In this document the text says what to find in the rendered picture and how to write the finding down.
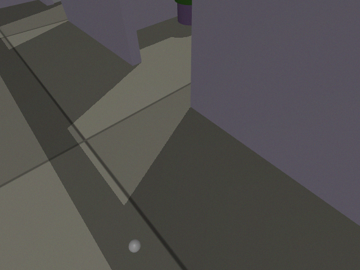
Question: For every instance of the ball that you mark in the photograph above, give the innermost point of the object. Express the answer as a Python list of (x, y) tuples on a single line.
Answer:
[(134, 246)]

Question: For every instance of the potted plant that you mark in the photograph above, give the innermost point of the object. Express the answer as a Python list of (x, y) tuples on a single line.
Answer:
[(184, 9)]

